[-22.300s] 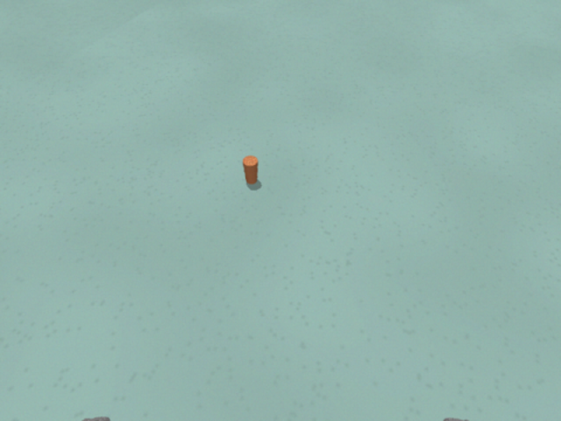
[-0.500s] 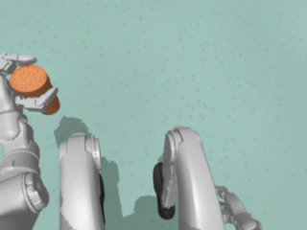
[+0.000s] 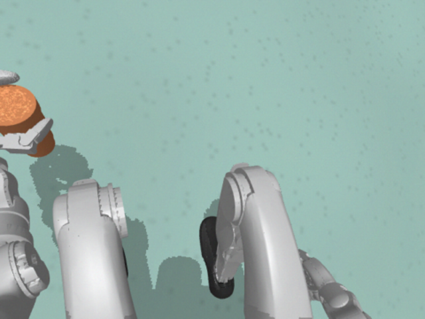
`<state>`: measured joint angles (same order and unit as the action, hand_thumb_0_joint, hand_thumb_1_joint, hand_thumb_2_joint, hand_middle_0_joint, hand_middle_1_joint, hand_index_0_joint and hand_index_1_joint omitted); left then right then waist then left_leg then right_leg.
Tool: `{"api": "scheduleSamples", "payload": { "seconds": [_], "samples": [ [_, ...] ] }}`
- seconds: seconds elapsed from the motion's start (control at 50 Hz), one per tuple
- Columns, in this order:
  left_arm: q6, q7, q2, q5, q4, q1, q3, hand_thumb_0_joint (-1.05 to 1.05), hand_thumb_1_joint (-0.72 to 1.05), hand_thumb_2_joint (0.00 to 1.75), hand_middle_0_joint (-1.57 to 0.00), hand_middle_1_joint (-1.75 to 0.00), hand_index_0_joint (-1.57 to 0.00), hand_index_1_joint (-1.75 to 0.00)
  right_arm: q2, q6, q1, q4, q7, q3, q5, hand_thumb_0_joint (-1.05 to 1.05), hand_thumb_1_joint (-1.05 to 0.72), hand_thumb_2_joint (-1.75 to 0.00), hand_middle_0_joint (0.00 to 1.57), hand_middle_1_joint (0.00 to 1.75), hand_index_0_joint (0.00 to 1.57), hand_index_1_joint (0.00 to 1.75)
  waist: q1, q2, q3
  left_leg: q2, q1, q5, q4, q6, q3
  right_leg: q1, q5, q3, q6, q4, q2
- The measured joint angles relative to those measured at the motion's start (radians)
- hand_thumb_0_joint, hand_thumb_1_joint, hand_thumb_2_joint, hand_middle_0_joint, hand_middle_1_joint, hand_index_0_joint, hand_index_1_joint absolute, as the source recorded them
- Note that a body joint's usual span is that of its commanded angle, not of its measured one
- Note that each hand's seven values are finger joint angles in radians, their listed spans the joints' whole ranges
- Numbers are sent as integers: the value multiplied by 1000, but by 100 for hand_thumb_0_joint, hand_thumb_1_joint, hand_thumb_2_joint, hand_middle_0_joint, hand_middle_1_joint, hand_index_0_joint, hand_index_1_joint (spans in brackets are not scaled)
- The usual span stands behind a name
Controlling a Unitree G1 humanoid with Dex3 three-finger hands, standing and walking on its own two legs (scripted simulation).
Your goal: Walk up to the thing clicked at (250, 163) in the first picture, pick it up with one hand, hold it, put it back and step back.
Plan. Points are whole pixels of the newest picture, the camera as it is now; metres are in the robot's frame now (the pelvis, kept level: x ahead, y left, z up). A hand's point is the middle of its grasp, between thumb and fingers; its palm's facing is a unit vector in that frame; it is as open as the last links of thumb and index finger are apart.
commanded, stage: crouch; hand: left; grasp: from the side
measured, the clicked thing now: (25, 127) +0.43 +0.27 -0.13
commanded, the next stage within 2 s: lower in 0.02 s
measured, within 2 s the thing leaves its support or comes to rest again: neither
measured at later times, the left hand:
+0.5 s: hand (31, 125) +0.44 +0.27 -0.15, palm faces +0.31 -0.95 +0.00, open 9.8 cm
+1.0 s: hand (38, 128) +0.44 +0.27 -0.19, palm faces +0.34 -0.94 -0.02, open 9.7 cm
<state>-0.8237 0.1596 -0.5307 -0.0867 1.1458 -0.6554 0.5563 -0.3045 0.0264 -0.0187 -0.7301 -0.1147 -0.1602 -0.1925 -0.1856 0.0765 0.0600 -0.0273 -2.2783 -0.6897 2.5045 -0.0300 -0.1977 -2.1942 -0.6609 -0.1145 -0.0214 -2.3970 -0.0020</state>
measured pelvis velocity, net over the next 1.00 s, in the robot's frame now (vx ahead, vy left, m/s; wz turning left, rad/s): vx -0.01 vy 0.01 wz -0.10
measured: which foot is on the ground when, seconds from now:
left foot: down 0.00-1.00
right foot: down 0.00-1.00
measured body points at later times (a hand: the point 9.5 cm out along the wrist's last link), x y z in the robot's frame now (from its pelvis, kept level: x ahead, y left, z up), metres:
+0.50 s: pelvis -0.01 +0.01 -0.02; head +0.23 +0.13 +0.34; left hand +0.42 +0.32 -0.15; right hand +0.13 -0.27 -0.09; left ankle +0.08 +0.13 -0.27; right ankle +0.11 -0.12 -0.27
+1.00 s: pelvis -0.01 +0.01 -0.03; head +0.24 +0.15 +0.32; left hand +0.42 +0.32 -0.18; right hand +0.12 -0.26 -0.08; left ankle +0.08 +0.13 -0.27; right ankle +0.11 -0.12 -0.27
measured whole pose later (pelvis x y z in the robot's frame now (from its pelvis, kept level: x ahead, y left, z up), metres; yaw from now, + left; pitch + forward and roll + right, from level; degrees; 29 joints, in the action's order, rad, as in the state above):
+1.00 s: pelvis -0.01 +0.01 -0.03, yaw -6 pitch +14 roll -15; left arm -1.03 0.03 -0.80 -0.08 1.42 -0.66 0.60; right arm -0.37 0.02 0.15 -0.60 -0.14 -0.44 -0.34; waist -0.27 0.24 0.29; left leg -0.02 -2.24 -0.70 2.65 -0.03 -0.34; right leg -2.10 -0.61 -0.22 -0.06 -2.42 -0.05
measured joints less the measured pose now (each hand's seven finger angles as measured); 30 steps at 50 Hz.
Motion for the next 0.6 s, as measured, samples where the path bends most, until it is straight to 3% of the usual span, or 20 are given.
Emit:
{"api": "scheduleSamples", "payload": {
  "seconds": [0.18, 0.32, 0.6],
  "samples": [
    [-18, -9, -22, -6, 9, 12, -7, 3, -33, 107, -81, -107, -72, -103, -8, 5, 24, 24, -8, -36, -14, 0, -93, -91, 21, 30, 20, 30, -10, 14, 29, 5, 0, 1, 22, 0, -19, 10, 3, -15, -3, -8, -2],
    [-59, -29, -67, -17, 90, -1, 7, 3, -33, 107, -81, -107, -72, -103, -20, 3, 59, 52, -15, -85, -34, 0, -93, -91, 21, 30, 21, 30, -30, 36, 68, 4, 4, 2, 47, 0, -41, 19, 15, -30, -9, -18, -10],
    [-137, -68, -168, 7, 161, -4, 39, 2, -34, 108, -81, -106, -73, -102, -45, -4, 115, 92, -22, -181, -96, 0, -93, -91, 21, 30, 21, 30, -60, 110, 164, 7, 19, -3, 103, 0, -92, 53, 29, -66, -22, -34, -26]
  ]
}}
